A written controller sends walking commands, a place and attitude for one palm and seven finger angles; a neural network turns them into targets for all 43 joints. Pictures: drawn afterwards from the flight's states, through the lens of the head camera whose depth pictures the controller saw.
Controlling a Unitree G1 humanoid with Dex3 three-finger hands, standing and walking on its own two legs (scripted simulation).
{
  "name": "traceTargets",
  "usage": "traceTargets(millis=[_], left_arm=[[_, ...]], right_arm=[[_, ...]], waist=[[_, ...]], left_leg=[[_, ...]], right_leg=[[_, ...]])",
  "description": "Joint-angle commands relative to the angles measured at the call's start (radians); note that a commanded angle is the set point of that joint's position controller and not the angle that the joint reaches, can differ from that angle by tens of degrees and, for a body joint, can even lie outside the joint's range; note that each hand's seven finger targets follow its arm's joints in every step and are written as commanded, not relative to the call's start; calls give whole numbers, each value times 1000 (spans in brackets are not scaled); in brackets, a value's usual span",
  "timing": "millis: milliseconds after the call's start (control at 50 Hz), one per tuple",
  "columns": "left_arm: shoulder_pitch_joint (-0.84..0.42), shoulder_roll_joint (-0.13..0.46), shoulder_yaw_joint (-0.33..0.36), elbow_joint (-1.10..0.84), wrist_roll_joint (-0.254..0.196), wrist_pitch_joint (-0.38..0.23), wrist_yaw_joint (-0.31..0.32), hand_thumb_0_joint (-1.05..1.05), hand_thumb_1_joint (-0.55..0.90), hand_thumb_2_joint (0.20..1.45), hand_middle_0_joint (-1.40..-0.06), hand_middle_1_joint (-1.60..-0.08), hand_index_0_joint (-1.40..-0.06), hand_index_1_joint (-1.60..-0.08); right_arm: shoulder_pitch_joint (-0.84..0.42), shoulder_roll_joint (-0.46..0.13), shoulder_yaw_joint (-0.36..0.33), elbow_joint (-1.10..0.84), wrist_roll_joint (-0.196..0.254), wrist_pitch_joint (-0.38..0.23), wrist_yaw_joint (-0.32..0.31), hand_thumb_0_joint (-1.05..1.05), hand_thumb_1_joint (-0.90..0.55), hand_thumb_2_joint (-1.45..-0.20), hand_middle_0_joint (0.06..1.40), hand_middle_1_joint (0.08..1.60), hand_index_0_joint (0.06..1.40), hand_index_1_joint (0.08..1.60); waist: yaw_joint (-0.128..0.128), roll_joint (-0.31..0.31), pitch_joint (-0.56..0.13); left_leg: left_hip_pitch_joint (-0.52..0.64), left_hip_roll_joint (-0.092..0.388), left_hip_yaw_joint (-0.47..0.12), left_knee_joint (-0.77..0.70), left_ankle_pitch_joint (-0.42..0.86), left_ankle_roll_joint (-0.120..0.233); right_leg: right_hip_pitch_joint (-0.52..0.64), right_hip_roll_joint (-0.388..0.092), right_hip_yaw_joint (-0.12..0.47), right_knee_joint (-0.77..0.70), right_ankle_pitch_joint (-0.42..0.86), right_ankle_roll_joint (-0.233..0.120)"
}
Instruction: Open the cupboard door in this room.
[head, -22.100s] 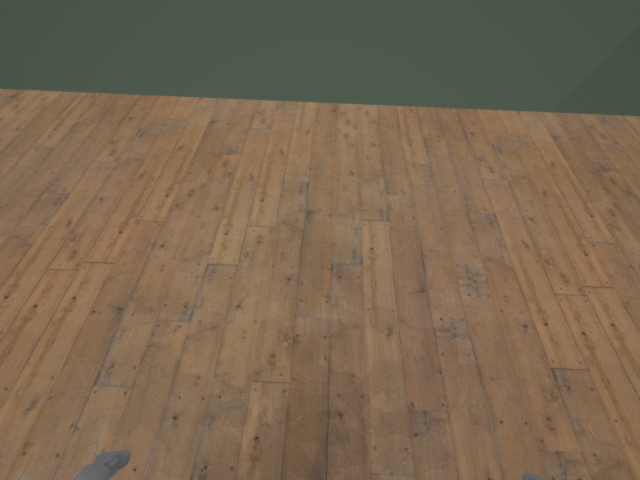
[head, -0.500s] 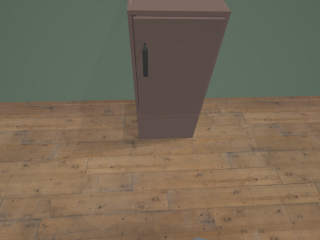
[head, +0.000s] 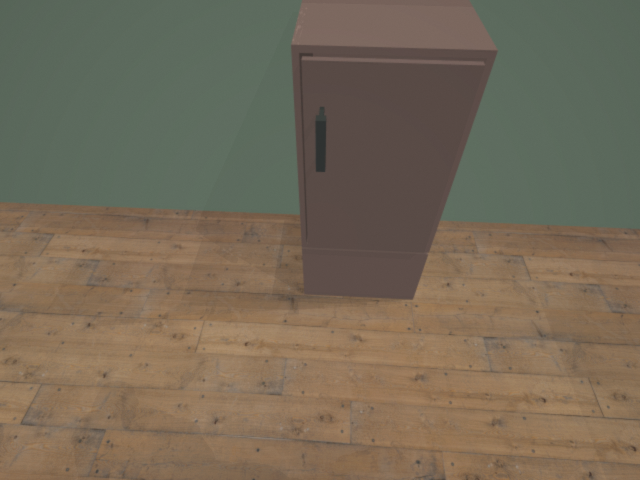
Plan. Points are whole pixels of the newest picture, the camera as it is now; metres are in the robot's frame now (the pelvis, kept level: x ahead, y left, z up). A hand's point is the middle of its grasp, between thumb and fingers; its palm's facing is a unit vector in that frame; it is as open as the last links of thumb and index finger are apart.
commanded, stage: take the last steps up to it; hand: left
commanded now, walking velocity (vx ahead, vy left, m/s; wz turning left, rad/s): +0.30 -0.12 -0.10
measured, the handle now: (321, 139) +0.81 +0.07 -0.05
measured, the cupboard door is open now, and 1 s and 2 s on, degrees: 0 0 0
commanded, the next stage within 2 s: come to a stop and stand still in 0.64 s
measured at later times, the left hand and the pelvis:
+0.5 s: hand (246, 400) +0.27 +0.15 -0.18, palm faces -0.10 -0.97 -0.21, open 7.4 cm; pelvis +0.16 -0.04 -0.02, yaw -4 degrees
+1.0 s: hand (294, 369) +0.33 +0.08 -0.19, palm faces +0.03 -0.98 -0.18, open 7.3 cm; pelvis +0.30 -0.09 -0.01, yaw -3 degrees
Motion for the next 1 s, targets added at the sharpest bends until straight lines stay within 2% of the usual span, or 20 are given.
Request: traceTargets(millis=[0,20,40,60,80,140,200,340,440,480,500,520,540,560,620,680,800,860,900,980], left_arm=[[26,170,31,-2,-5,-14,0,0,900,900,-200,-300,-200,-300],[6,155,29,0,-13,-10,-2,0,900,900,-200,-300,-200,-300],[6,112,20,-7,-17,-7,-8,0,900,900,-200,-300,-200,-300],[-2,65,9,-33,-17,-4,-20,0,900,900,-200,-300,-200,-300],[-63,100,15,-60,-2,2,-22,0,900,900,-200,-300,-200,-300],[-95,102,31,-42,12,18,-36,0,900,900,-200,-300,-200,-300],[-52,65,31,-34,8,21,-46,0,900,900,-200,-300,-200,-300],[-209,67,29,-132,-2,34,-57,0,900,900,-200,-300,-200,-300],[-231,95,30,-141,-9,12,-56,0,900,900,-200,-300,-200,-300],[-5,150,44,-71,-8,-9,-46,0,900,900,-200,-300,-200,-300],[135,217,64,-22,-2,-23,-36,0,900,900,-200,-300,-200,-300],[211,344,92,3,3,-33,-19,0,900,900,-200,-300,-200,-300],[187,362,87,-5,-20,-29,-10,0,900,900,-200,-300,-200,-300],[69,324,81,-27,-16,-26,-5,0,900,900,-200,-300,-200,-300],[-146,202,42,-91,-14,-23,4,0,900,900,-200,-300,-200,-300],[-184,162,25,-90,-3,-33,10,0,900,900,-200,-300,-200,-300],[-163,145,11,-75,-3,-25,15,0,900,900,-200,-300,-200,-300],[-152,166,11,-60,-17,-12,25,0,900,900,-200,-300,-200,-300],[-104,136,8,-69,-23,5,32,0,900,900,-200,-300,-200,-300],[-105,144,6,-79,-20,47,35,0,900,900,-200,-300,-200,-300]], right_arm=[[-9,-8,13,-63,5,-68,-6,0,-900,-900,200,300,200,300],[61,-24,12,-31,6,-79,-14,0,-900,-900,200,300,200,300],[153,-86,-2,1,5,-89,-24,0,-900,-900,200,300,200,300],[254,-194,-30,23,-5,-90,-31,0,-900,-900,200,300,200,300],[276,-230,-38,22,-3,-75,-37,0,-900,-900,200,300,200,300],[152,-112,-8,-2,-3,-81,-42,0,-900,-900,200,300,200,300],[150,-77,3,-5,0,-103,-45,0,-900,-900,200,300,200,300],[197,-81,1,5,1,-109,-44,0,-900,-900,200,300,200,300],[170,-122,-19,9,-4,-100,-38,0,-900,-900,200,300,200,300],[139,-146,-29,9,5,-97,-32,0,-900,-900,200,300,200,300],[153,-118,-24,11,13,-97,-24,0,-900,-900,200,300,200,300],[220,-16,-3,-5,25,-93,-16,0,-900,-900,200,300,200,300],[181,-25,5,-40,34,-80,-23,0,-900,-900,200,300,200,300],[170,-21,2,-29,38,-72,-20,0,-900,-900,200,300,200,300],[99,-23,2,-27,13,-59,-14,0,-900,-900,200,300,200,300],[133,4,8,-19,5,-39,-11,0,-900,-900,200,300,200,300],[60,37,41,-34,16,-44,-20,0,-900,-900,200,300,200,300],[56,-1,40,-26,21,-52,-25,0,-900,-900,200,300,200,300],[34,-77,25,-45,19,-63,-34,0,-900,-900,200,300,200,300],[-35,-108,14,-71,18,-38,-53,0,-900,-900,200,300,200,300]], waist=[[-32,-141,22],[-65,-79,-1],[-104,87,-36],[-139,309,-45],[-149,250,12],[-93,172,181],[-57,96,149],[-57,152,176],[-50,163,122],[57,84,-22],[118,-41,-124],[123,-379,-263],[103,-336,-283],[61,-255,-211],[-12,-128,-37],[-67,-101,-16],[-44,-64,-27],[-50,-52,-69],[-30,102,-96],[-27,224,-2]], left_leg=[[94,-29,74,-261,94,8],[258,-33,79,-350,171,7],[438,79,-69,-418,114,35],[523,323,-383,-520,-3,116],[452,403,-452,-581,-97,168],[222,316,-290,-627,-55,148],[251,258,-138,-590,203,133],[289,239,-3,-560,426,147],[254,221,42,-451,615,116],[245,178,80,-191,722,69],[105,118,104,35,532,40],[-146,-47,93,389,-176,7],[-160,-47,-52,550,-254,36],[-160,-5,-79,619,-170,46],[-165,59,-80,575,5,39],[-59,47,-41,394,20,21],[30,2,-15,-18,63,-8],[159,-14,-18,-287,302,-10],[266,121,-119,-310,833,52],[230,229,-202,-411,1017,187]], right_leg=[[-38,-199,208,-81,-2,-116],[-134,-158,158,-7,-20,-82],[-278,-93,110,169,-36,-38],[-479,-9,-5,413,-211,12],[-527,-29,54,557,-276,5],[-541,-103,106,718,-111,17],[-542,-102,89,751,-1,46],[-628,-133,58,608,87,63],[-338,-60,-25,302,66,19],[-49,-6,-54,169,143,0],[196,-61,14,139,213,-13],[400,-359,416,83,373,-101],[320,-421,510,-3,427,-150],[197,-402,446,-47,236,-164],[-77,-317,274,-81,105,-123],[-206,-273,146,-121,201,-117],[-137,-254,129,-73,464,-149],[-73,-224,106,44,530,-99],[-117,-136,54,134,364,-4],[-192,-55,53,365,-222,48]])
